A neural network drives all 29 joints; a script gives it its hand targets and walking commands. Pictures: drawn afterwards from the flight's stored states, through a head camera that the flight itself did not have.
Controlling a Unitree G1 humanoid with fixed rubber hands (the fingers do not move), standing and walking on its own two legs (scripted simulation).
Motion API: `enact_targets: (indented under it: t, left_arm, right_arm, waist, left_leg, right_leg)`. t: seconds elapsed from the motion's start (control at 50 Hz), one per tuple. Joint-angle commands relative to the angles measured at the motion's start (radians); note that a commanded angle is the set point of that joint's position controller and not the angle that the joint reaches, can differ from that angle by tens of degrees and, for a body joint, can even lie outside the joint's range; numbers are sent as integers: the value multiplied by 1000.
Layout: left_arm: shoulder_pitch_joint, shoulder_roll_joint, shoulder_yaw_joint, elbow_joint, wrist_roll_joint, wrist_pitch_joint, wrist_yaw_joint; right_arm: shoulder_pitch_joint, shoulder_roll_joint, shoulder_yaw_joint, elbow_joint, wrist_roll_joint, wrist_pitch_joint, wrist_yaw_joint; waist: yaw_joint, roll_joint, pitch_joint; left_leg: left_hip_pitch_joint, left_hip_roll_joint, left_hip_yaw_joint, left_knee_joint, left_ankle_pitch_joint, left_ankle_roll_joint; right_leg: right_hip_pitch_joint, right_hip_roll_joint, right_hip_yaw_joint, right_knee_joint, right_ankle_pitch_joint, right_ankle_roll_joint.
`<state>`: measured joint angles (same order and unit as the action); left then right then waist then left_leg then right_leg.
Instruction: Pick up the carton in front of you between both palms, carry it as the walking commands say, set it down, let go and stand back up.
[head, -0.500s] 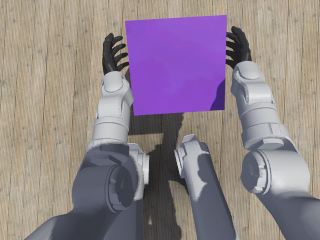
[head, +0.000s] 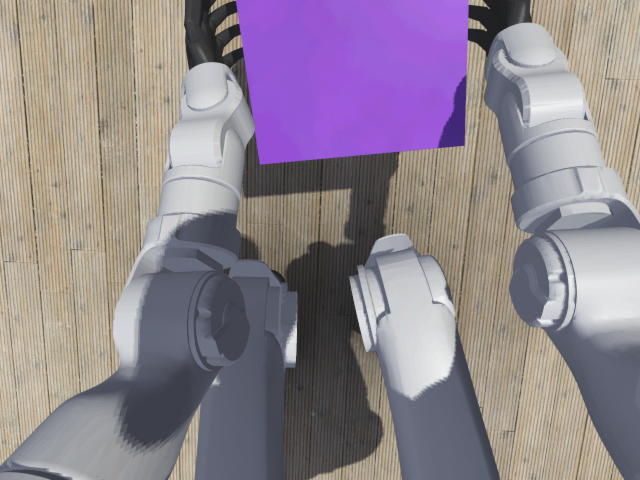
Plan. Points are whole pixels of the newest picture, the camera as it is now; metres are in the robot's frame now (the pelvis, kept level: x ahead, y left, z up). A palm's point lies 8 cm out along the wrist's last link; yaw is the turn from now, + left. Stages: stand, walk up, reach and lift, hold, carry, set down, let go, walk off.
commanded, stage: set down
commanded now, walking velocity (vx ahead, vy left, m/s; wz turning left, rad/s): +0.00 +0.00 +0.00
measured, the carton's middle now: (348, 61) +0.53 -0.09 -0.25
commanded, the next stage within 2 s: none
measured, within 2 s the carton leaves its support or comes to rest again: rests again in 0.70 s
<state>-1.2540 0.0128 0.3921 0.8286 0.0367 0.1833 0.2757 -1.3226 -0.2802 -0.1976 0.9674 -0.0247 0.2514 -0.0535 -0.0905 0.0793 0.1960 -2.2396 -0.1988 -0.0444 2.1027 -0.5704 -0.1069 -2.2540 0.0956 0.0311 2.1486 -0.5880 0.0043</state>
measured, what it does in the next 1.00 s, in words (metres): stands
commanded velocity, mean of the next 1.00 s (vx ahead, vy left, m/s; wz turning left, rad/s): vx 0.00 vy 0.00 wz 0.00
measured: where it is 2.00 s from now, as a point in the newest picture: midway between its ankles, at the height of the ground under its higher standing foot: (328, 340)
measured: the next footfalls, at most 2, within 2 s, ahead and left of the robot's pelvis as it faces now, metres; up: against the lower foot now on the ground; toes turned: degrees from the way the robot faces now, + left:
none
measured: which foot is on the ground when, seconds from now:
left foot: down 0.00-1.00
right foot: down 0.00-1.00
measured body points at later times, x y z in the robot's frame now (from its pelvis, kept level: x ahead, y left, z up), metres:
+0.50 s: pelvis +0.00 +0.01 -0.01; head +0.34 -0.06 +0.27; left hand +0.55 +0.06 -0.16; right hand +0.52 -0.25 -0.17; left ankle +0.12 +0.12 -0.35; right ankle +0.10 -0.11 -0.35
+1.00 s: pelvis +0.02 +0.01 -0.01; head +0.38 -0.05 +0.25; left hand +0.56 +0.06 -0.19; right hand +0.53 -0.25 -0.19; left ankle +0.12 +0.12 -0.35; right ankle +0.10 -0.11 -0.35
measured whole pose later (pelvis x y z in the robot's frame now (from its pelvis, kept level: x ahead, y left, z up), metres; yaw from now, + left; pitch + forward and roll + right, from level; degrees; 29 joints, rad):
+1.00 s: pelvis +0.02 +0.01 -0.01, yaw +0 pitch +42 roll +3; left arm -1.32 0.05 0.47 0.95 0.15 0.06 0.09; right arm -1.38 -0.32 -0.35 1.10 -0.11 0.09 0.09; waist -0.08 0.08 0.22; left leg -2.27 -0.16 -0.01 2.17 -0.63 -0.06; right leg -2.28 0.05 0.02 2.21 -0.65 -0.01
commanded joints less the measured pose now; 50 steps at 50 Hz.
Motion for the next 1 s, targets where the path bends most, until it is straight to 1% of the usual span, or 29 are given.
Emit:
enact_targets:
  t: [0.0, 0.12, 0.2, 0.32, 0.46, 0.64, 0.8, 0.82, 0.86, 0.9, 0.94, 0.96, 0.98]
  left_arm:
    - [-617, -912, -450, -31, -67, -17, -282]
    - [-582, -854, -368, 48, -19, -18, -295]
    - [-576, -809, -320, 87, 10, -15, -297]
    - [-545, -747, -256, 141, 44, -9, -308]
    - [-489, -696, -200, 188, 76, -6, -320]
    - [-393, -650, -164, 231, 104, -10, -334]
    - [-307, -617, -148, 258, 120, -17, -344]
    - [-295, -603, -145, 267, 124, -21, -339]
    - [-276, -588, -142, 269, 124, -25, -344]
    - [-268, -554, -146, 261, 118, -37, -338]
    - [-252, -496, -150, 269, 116, -47, -324]
    - [-228, -438, -144, 268, 113, -54, -310]
    - [-192, -348, -133, 267, 107, -64, -288]
  right_arm:
    - [-521, 883, 287, -158, 91, -74, 273]
    - [-497, 843, 221, -71, 40, -72, 291]
    - [-490, 802, 175, -26, 7, -71, 301]
    - [-466, 746, 119, 36, -40, -67, 312]
    - [-421, 695, 75, 93, -76, -64, 320]
    - [-346, 646, 57, 145, -89, -67, 319]
    - [-279, 606, 57, 179, -87, -77, 312]
    - [-267, 583, 49, 184, -90, -84, 301]
    - [-255, 566, 48, 197, -90, -88, 302]
    - [-237, 533, 39, 210, -88, -101, 294]
    - [-225, 473, 26, 220, -86, -114, 279]
    - [-203, 410, 10, 224, -88, -123, 265]
    - [-172, 312, -17, 229, -89, -135, 242]
  waist:
    - [-92, -9, -1210]
    - [-83, -14, -1050]
    - [-78, -6, -979]
    - [-70, -14, -889]
    - [-59, -16, -818]
    - [-45, -14, -758]
    - [-36, -15, -718]
    - [-33, -12, -705]
    - [-36, -14, -701]
    - [-37, -23, -695]
    - [-32, -29, -692]
    - [-32, -35, -693]
    - [-31, -40, -701]
  left_leg:
    - [477, -25, 145, -76, 292, 65]
    - [404, -24, 134, -81, 234, 74]
    - [375, -21, 128, -91, 193, 75]
    - [348, -16, 118, -99, 169, 77]
    - [318, -11, 114, -99, 169, 76]
    - [276, -4, 114, -85, 193, 77]
    - [251, 1, 110, -70, 221, 80]
    - [239, 1, 111, -69, 220, 77]
    - [251, 5, 107, -60, 231, 77]
    - [258, 12, 104, -49, 245, 72]
    - [269, 20, 102, -42, 255, 65]
    - [285, 25, 104, -38, 251, 60]
    - [307, 31, 106, -34, 249, 54]
  right_leg:
    - [686, 12, -41, -220, 488, 3]
    - [564, 7, -38, -213, 402, -6]
    - [504, 2, -36, -213, 340, -17]
    - [446, -4, -31, -212, 296, -27]
    - [415, -8, -17, -212, 294, -35]
    - [407, -13, 3, -202, 338, -37]
    - [392, -21, 17, -188, 374, -37]
    - [391, -23, 17, -186, 371, -34]
    - [384, -27, 20, -179, 381, -33]
    - [379, -33, 19, -168, 390, -25]
    - [386, -43, 18, -161, 395, -16]
    - [390, -48, 14, -160, 384, -11]
    - [399, -53, 9, -159, 375, -7]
